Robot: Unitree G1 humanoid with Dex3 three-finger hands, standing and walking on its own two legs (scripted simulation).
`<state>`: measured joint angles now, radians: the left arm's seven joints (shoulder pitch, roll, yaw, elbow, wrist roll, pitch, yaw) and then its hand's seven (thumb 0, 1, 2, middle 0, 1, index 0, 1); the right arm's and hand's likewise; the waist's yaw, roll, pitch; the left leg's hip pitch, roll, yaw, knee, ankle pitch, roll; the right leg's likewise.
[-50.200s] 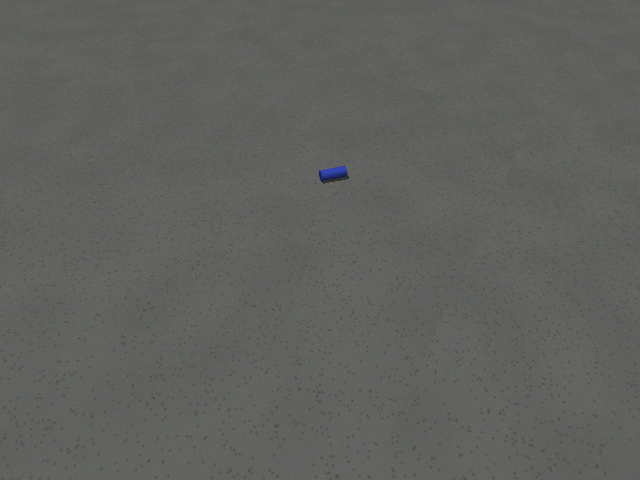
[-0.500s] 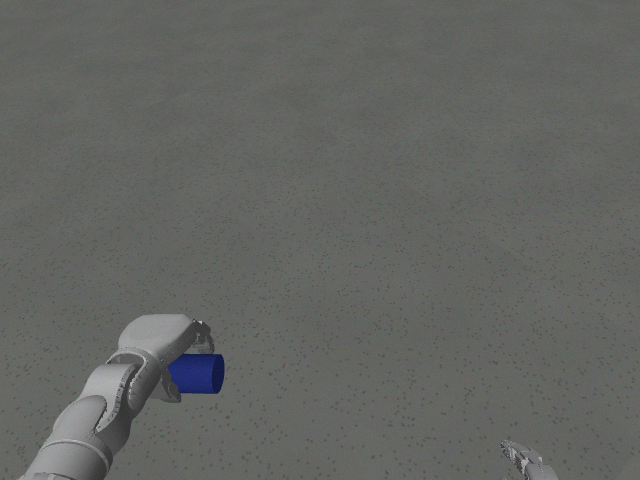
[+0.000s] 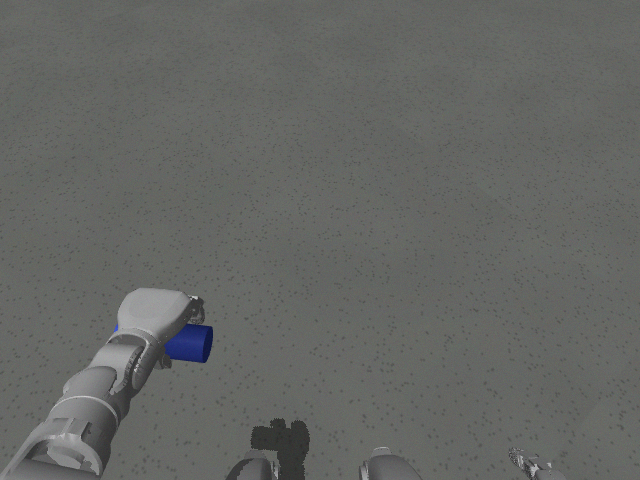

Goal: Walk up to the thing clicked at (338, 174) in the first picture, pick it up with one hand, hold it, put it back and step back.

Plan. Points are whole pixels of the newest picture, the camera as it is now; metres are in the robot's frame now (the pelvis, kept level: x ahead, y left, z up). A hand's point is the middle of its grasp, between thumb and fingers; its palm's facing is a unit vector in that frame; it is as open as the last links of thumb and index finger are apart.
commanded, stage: crouch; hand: left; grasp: from above
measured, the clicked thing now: (164, 339) +0.36 +0.23 -0.13
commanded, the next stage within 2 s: lower in 1.46 s
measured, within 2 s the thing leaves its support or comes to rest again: neither
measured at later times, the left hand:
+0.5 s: hand (205, 354) +0.40 +0.22 -0.34, palm faces -0.47 +0.07 -0.88, open 8.3 cm
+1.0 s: hand (216, 352) +0.44 +0.22 -0.46, palm faces -0.47 +0.03 -0.88, open 8.3 cm
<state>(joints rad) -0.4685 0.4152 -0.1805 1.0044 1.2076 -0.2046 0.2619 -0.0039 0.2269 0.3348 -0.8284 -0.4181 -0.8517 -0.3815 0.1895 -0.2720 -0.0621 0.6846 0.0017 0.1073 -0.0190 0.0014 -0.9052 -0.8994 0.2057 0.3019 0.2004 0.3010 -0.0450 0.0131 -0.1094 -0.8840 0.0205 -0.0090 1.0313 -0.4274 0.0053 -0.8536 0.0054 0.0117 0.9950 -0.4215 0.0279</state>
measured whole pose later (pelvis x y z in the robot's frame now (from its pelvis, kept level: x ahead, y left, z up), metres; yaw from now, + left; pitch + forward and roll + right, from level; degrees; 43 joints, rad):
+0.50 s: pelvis -0.05 +0.01 -0.20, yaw -2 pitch +35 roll -5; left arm -0.83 0.53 -0.05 1.29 1.25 -0.18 0.32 0.00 0.23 0.29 -0.87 -0.36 -0.90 -0.32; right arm 0.25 -0.23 -0.02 0.74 -0.06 0.01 0.00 0.00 -0.90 -0.90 0.21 0.30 0.20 0.30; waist -0.20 0.05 -0.18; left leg -1.84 0.01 -0.04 1.82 -0.60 0.03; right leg -1.78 0.01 0.00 1.76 -0.60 0.04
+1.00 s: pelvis -0.05 +0.00 -0.29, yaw -5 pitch +38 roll -7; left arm -0.97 0.68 0.06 1.38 1.32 -0.25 0.35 -0.01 0.24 0.29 -0.87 -0.33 -0.89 -0.29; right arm 0.18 -0.26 0.01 0.73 -0.13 -0.03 0.12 0.00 -0.92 -0.90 0.21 0.30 0.20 0.30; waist -0.24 0.01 -0.10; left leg -2.14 0.02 -0.10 2.16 -0.69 0.00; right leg -2.07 0.03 -0.05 2.09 -0.69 0.03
